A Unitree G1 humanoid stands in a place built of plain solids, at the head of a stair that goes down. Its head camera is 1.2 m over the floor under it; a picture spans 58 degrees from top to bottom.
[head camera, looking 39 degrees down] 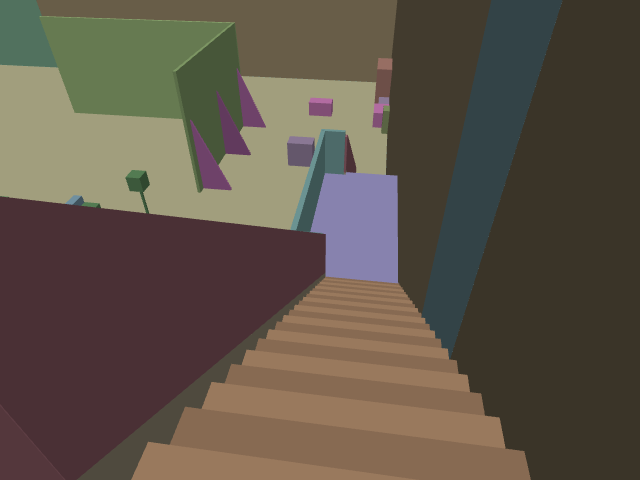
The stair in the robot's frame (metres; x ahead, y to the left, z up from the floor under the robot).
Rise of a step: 0.18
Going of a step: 0.23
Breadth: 1.27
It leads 8 degrees to the right of straight ahead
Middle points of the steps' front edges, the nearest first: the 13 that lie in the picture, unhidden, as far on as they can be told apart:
0.59 -0.07 -0.18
0.82 -0.10 -0.36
1.04 -0.13 -0.54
1.27 -0.16 -0.72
1.49 -0.20 -0.90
1.72 -0.23 -1.09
1.94 -0.26 -1.27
2.17 -0.29 -1.45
2.39 -0.32 -1.63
2.62 -0.35 -1.81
2.84 -0.38 -1.99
3.07 -0.41 -2.17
3.29 -0.44 -2.35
